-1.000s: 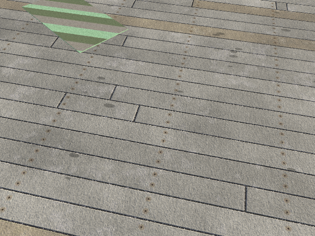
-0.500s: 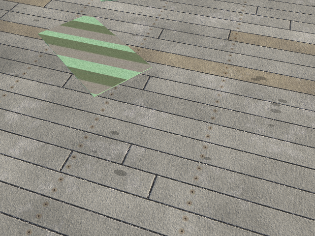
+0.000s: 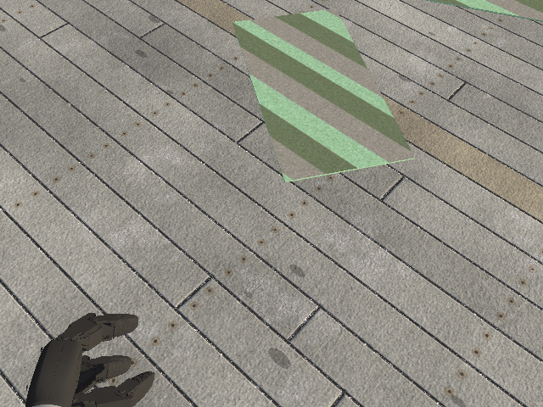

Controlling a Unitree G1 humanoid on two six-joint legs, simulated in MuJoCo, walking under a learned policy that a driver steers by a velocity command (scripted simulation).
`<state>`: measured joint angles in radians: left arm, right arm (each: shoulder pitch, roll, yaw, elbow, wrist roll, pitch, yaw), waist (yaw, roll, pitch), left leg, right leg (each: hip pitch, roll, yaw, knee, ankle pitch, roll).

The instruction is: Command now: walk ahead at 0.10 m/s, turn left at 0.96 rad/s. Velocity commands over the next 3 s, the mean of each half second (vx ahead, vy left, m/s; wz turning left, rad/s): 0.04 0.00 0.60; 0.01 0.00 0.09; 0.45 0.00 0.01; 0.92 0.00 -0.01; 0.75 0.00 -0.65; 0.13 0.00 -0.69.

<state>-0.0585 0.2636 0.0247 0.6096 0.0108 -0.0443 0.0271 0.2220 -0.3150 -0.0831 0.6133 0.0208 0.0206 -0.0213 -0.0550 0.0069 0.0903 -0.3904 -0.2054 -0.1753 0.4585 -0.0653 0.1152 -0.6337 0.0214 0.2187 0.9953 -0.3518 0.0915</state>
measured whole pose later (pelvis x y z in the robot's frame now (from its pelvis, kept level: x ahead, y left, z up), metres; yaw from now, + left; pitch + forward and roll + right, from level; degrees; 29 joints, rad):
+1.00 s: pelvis +0.09 -0.05 +0.00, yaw +18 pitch -1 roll +0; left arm 0.19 0.24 0.04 0.84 0.01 0.00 0.03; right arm 0.25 -0.21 -0.02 0.75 -0.01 -0.01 -0.01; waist 0.02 0.00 0.02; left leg -0.16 -0.04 -0.06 0.52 -0.34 0.02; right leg -0.28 -0.01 0.07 0.50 -0.21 0.05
